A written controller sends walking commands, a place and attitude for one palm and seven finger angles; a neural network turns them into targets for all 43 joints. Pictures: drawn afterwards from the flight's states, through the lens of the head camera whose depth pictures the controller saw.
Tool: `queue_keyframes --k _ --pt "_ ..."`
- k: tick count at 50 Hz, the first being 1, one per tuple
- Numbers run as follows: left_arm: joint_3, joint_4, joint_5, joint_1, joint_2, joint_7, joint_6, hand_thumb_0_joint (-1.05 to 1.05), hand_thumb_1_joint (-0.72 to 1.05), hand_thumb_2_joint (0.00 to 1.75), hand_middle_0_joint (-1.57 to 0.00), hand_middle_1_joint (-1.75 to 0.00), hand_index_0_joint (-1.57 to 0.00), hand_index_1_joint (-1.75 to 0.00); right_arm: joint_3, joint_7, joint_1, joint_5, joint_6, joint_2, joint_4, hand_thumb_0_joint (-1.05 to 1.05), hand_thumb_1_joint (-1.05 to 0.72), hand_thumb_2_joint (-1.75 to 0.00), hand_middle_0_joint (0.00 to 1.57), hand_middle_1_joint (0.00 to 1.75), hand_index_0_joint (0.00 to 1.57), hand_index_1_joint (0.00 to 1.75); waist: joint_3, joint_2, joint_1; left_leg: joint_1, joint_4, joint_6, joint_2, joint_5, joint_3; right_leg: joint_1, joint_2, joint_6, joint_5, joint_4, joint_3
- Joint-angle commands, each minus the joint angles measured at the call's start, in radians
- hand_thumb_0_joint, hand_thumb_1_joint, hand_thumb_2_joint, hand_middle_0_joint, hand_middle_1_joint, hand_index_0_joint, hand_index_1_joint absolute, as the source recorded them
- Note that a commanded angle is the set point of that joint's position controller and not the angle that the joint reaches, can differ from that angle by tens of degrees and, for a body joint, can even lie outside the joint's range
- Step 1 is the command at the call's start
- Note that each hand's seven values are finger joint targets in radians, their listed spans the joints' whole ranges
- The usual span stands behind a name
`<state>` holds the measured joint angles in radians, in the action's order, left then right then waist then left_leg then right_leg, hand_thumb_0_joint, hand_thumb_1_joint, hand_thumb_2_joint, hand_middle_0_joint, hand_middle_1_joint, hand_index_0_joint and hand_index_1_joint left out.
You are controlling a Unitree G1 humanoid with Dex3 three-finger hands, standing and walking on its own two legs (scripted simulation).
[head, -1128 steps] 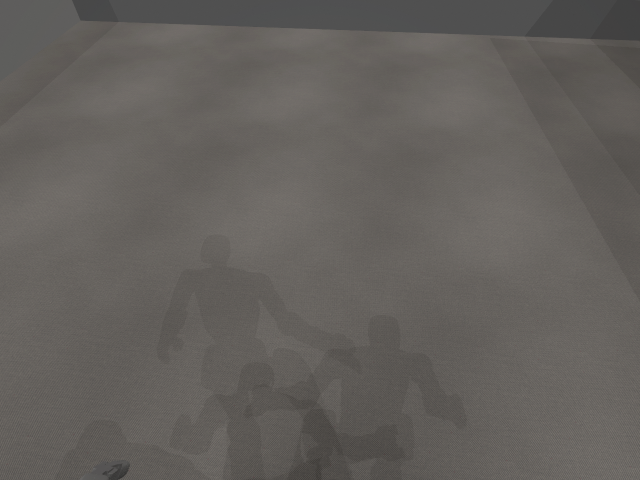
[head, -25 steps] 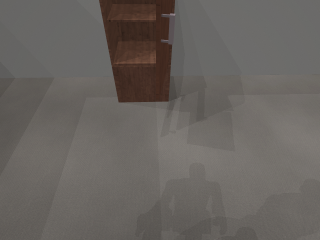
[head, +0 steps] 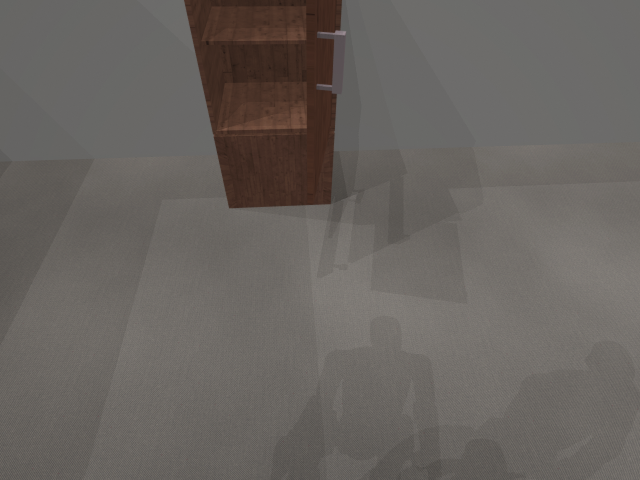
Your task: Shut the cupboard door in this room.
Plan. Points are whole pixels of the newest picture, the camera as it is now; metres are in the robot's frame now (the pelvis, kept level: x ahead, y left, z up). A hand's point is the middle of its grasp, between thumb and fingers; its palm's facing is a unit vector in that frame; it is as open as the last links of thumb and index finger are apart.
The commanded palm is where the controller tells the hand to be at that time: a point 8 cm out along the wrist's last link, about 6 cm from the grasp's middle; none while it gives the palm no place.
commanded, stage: stand and wait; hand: left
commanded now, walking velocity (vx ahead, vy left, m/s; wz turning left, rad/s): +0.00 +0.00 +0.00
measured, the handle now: (329, 63) +0.98 +0.05 +0.07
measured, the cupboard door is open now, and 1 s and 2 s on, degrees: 77 77 77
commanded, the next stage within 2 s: look at it before walking up in 0.06 s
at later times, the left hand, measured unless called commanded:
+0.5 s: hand out of the picture -0.02 +0.16 -0.18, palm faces +0.04 -0.99 -0.16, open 7.3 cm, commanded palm none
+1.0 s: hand out of the picture -0.02 +0.17 -0.19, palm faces -0.02 -0.98 -0.19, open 7.4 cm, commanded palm none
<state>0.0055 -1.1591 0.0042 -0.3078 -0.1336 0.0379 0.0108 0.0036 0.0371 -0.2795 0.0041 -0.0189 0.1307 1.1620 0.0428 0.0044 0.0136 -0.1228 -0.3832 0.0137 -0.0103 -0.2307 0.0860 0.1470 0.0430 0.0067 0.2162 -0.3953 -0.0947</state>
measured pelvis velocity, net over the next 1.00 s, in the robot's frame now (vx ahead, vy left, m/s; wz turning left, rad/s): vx -0.02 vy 0.00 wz -0.09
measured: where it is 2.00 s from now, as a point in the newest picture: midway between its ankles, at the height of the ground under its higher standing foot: outside the picture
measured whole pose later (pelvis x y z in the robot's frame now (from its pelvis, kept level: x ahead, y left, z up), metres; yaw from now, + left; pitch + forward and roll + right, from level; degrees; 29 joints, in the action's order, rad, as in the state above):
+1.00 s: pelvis -0.02 +0.00 -0.01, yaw -5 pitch -1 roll +1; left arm -0.04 -1.10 0.02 -0.29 -0.14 0.02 -0.03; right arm -0.04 0.04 -0.24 0.01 0.01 0.13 1.11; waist 0.07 0.00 0.02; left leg -0.21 -0.51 0.01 -0.04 -0.29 0.16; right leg 0.28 0.02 0.00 0.25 -0.54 -0.01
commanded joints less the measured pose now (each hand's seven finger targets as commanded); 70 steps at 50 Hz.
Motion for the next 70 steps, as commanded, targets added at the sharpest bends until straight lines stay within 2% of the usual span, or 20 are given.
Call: queue_keyframes --k 1,6,23,36,41,45,47,48,50,52,53,54,56,57,58,59,60,62,64,70 --pt "-0.012 0.025 0.0 -0.07 -0.081 0.004 0.009 0.0 0.9 0.9 -0.2 -0.3 -0.2 -0.3 -0.016 0.002 -0.068 0.003 -0.017 0.084 -0.022 0.0 -0.9 -0.9 0.2 0.3 0.2 0.3 0.018 0.002 -0.002 -0.028 0.079 0.005 -0.116 0.179 -0.103 0.005 0.096 -0.012 -0.14 0.052 0.081" --pt "-0.014 0.032 0.0 -0.062 -0.081 0.007 0.008 0.0 0.9 0.9 -0.2 -0.3 -0.2 -0.3 -0.017 0.003 -0.093 0.002 -0.02 0.073 -0.01 0.0 -0.9 -0.9 0.2 0.3 0.2 0.3 0.016 0.004 -0.003 -0.031 0.074 0.007 -0.116 0.202 -0.102 -0.006 0.096 -0.014 -0.155 0.041 0.076" --pt "-0.011 0.034 0.004 -0.074 -0.075 0.007 0.009 0.0 0.9 0.9 -0.2 -0.3 -0.2 -0.3 -0.024 0.0 -0.094 0.0 -0.013 0.061 -0.015 0.0 -0.9 -0.9 0.2 0.3 0.2 0.3 0.065 -0.009 -0.011 -0.045 0.086 0.007 -0.108 0.087 -0.095 0.05 0.09 -0.014 -0.084 0.064 0.093" --pt "-0.016 0.031 0.006 -0.078 -0.084 0.005 0.016 0.0 0.9 0.9 -0.2 -0.3 -0.2 -0.3 -0.03 0.002 -0.084 0.0 -0.018 0.082 -0.025 0.0 -0.9 -0.9 0.2 0.3 0.2 0.3 0.038 -0.009 -0.013 -0.03 0.081 0.012 -0.109 0.099 -0.099 0.041 0.09 -0.019 -0.101 0.066 0.099" --pt "-0.019 0.035 0.007 -0.07 -0.075 0.003 0.001 0.0 0.9 0.9 -0.2 -0.3 -0.2 -0.3 -0.033 0.004 -0.074 0.001 -0.006 0.073 -0.027 0.0 -0.9 -0.9 0.2 0.3 0.2 0.3 0.073 -0.016 -0.013 -0.038 0.064 0.008 -0.116 0.05 -0.084 0.098 0.081 -0.019 -0.074 0.052 0.118" --pt "-0.051 0.075 0.012 -0.021 -0.106 -0.009 -0.021 0.0 0.9 0.9 -0.2 -0.3 -0.2 -0.3 -0.06 0.01 -0.044 0.004 0.012 0.108 -0.058 0.0 -0.9 -0.9 0.2 0.3 0.2 0.3 0.067 -0.011 -0.018 -0.051 0.012 0.02 -0.157 -0.019 -0.077 0.18 0.061 -0.03 -0.057 -0.028 0.143" --pt "-0.063 0.104 0.016 -0.003 -0.116 -0.017 -0.033 0.0 0.9 0.9 -0.2 -0.3 -0.2 -0.3 -0.076 0.011 -0.016 0.006 0.02 0.136 -0.089 0.0 -0.9 -0.9 0.2 0.3 0.2 0.3 0.063 -0.037 -0.015 -0.069 0.015 0.033 -0.19 -0.093 -0.095 0.224 0.039 -0.031 -0.02 -0.086 0.142" --pt "-0.07 0.121 0.019 0.003 -0.116 -0.021 -0.036 0.0 0.9 0.9 -0.2 -0.3 -0.2 -0.3 -0.083 0.011 -0.007 0.008 0.021 0.145 -0.104 0.0 -0.9 -0.9 0.2 0.3 0.2 0.3 0.056 -0.047 -0.014 -0.079 0.024 0.046 -0.213 -0.114 -0.112 0.237 0.025 -0.03 -0.016 -0.131 0.137" --pt "-0.08 0.146 0.022 -0.003 -0.111 -0.028 -0.045 0.0 0.9 0.9 -0.2 -0.3 -0.2 -0.3 -0.097 0.01 0.026 0.01 0.021 0.179 -0.133 0.0 -0.9 -0.9 0.2 0.3 0.2 0.3 0.039 -0.124 -0.004 -0.108 0.059 0.084 -0.288 -0.138 -0.15 0.251 -0.007 -0.021 0.029 -0.284 0.097" --pt "-0.089 0.173 0.026 -0.004 -0.102 -0.033 -0.053 0.0 0.9 0.9 -0.2 -0.3 -0.2 -0.3 -0.107 0.008 0.052 0.012 0.014 0.194 -0.159 0.0 -0.9 -0.9 0.2 0.3 0.2 0.3 0.0 -0.178 0.001 -0.105 0.076 0.142 -0.364 -0.048 -0.165 0.274 -0.01 -0.007 0.194 -0.482 0.059" --pt "-0.093 0.189 0.027 0.011 -0.098 -0.035 -0.053 0.0 0.9 0.9 -0.2 -0.3 -0.2 -0.3 -0.11 0.007 0.061 0.016 0.012 0.193 -0.168 0.0 -0.9 -0.9 0.2 0.3 0.2 0.3 0.005 -0.182 -0.003 -0.106 0.06 0.157 -0.384 0.03 -0.15 0.287 0.003 -0.002 0.245 -0.507 0.051" --pt "-0.094 0.199 0.027 0.012 -0.097 -0.037 -0.051 0.0 0.9 0.9 -0.2 -0.3 -0.2 -0.3 -0.112 0.005 0.079 0.019 0.013 0.198 -0.175 0.0 -0.9 -0.9 0.2 0.3 0.2 0.3 0.011 -0.17 0.005 -0.127 0.02 0.149 -0.382 0.096 -0.113 0.256 0.012 0.0 0.247 -0.474 0.047" --pt "-0.1 0.187 0.025 -0.073 -0.107 -0.04 -0.037 0.0 0.9 0.9 -0.2 -0.3 -0.2 -0.3 -0.115 0.0 0.124 0.021 0.017 0.206 -0.196 0.0 -0.9 -0.9 0.2 0.3 0.2 0.3 -0.027 -0.072 0.052 -0.164 -0.172 0.081 -0.324 0.154 -0.013 0.114 0.007 -0.004 0.088 -0.255 0.045" --pt "-0.109 0.182 0.03 -0.107 -0.173 -0.035 -0.024 0.0 0.9 0.9 -0.2 -0.3 -0.2 -0.3 -0.112 -0.002 0.121 0.013 0.025 0.18 -0.217 0.0 -0.9 -0.9 0.2 0.3 0.2 0.3 -0.032 0.164 0.064 -0.255 -0.422 -0.002 -0.204 0.018 0.087 0.053 0.102 -0.047 -0.159 -0.052 0.233" --pt "-0.119 0.186 0.027 -0.115 -0.27 -0.022 -0.016 0.0 0.9 0.9 -0.2 -0.3 -0.2 -0.3 -0.094 -0.01 0.148 0.006 0.03 0.114 -0.268 0.0 -0.9 -0.9 0.2 0.3 0.2 0.3 -0.001 0.387 0.064 -0.467 -0.645 -0.064 -0.053 -0.381 0.075 0.017 0.32 -0.159 -0.395 0.068 0.574" --pt "-0.12 0.201 0.014 -0.119 -0.266 -0.012 -0.019 0.0 0.9 0.9 -0.2 -0.3 -0.2 -0.3 -0.091 -0.005 0.179 0.006 0.045 0.139 -0.276 0.0 -0.9 -0.9 0.2 0.3 0.2 0.3 -0.021 0.258 0.076 -0.448 -0.749 -0.054 -0.053 -0.384 -0.071 0.055 0.332 -0.201 -0.339 0.126 0.604" --pt "-0.124 0.214 0.017 -0.057 -0.268 -0.011 -0.021 0.0 0.9 0.9 -0.2 -0.3 -0.2 -0.3 -0.094 -0.005 0.188 0.007 0.044 0.143 -0.275 0.0 -0.9 -0.9 0.2 0.3 0.2 0.3 -0.005 0.203 0.046 -0.49 -0.808 -0.052 -0.06 -0.319 -0.104 0.04 0.299 -0.209 -0.293 0.1 0.587" --pt "-0.119 0.245 0.012 0.026 -0.236 -0.01 -0.02 0.0 0.9 0.9 -0.2 -0.3 -0.2 -0.3 -0.092 -0.007 0.164 0.014 0.038 0.168 -0.26 0.0 -0.9 -0.9 0.2 0.3 0.2 0.3 -0.055 0.088 0.015 -0.478 -0.808 -0.064 -0.085 -0.206 -0.121 -0.011 0.241 -0.201 -0.322 0.04 0.473" --pt "-0.116 0.253 0.012 0.028 -0.24 -0.017 -0.015 0.0 0.9 0.9 -0.2 -0.3 -0.2 -0.3 -0.088 -0.01 0.175 0.016 0.041 0.166 -0.262 0.0 -0.9 -0.9 0.2 0.3 0.2 0.3 -0.089 0.089 0.021 -0.446 -0.777 -0.078 -0.069 -0.17 -0.111 -0.029 0.198 -0.181 -0.381 0.021 0.422" --pt "-0.121 0.262 0.013 -0.006 -0.274 -0.021 -0.016 0.0 0.9 0.9 -0.2 -0.3 -0.2 -0.3 -0.081 -0.008 0.223 0.014 0.049 0.186 -0.299 0.0 -0.9 -0.9 0.2 0.3 0.2 0.3 -0.123 0.104 0.038 -0.465 -0.709 -0.1 -0.047 -0.158 -0.126 -0.118 0.166 -0.173 -0.462 0.0 0.442"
